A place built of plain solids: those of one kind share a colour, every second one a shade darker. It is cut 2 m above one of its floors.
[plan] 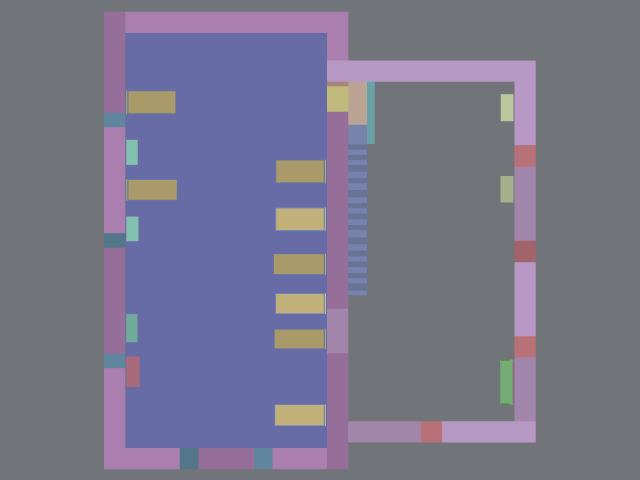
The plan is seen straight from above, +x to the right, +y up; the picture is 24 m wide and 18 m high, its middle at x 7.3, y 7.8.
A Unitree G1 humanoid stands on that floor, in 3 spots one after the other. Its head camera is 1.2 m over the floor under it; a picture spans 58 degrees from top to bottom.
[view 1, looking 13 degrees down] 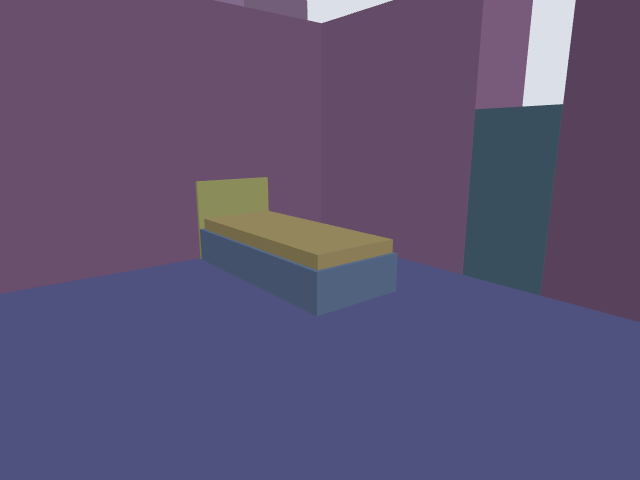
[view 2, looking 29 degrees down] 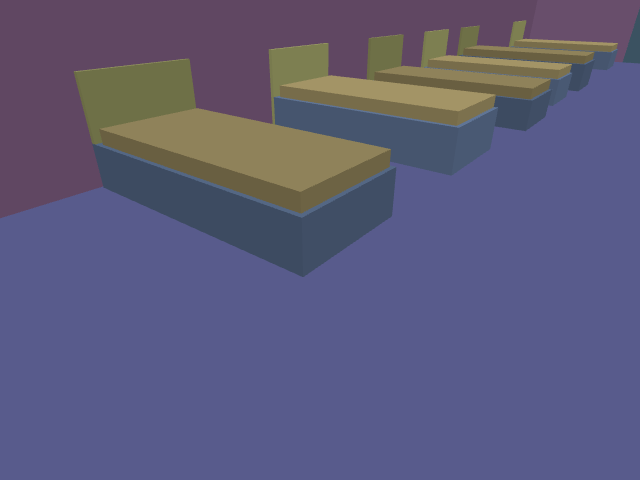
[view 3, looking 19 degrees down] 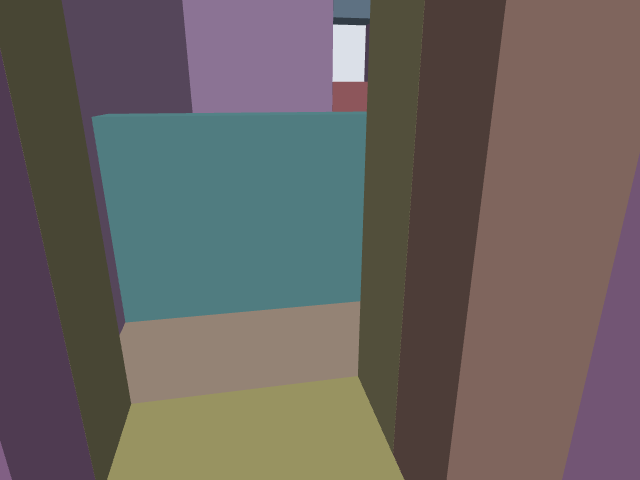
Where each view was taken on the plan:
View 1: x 3.39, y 3.40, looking -39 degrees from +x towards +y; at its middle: bed_pallet_dorter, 3.40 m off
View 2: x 4.47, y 12.16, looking -52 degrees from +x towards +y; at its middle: bed_frame_dorter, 2.16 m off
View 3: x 6.80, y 13.09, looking -11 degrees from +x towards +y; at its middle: parapet_head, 2.44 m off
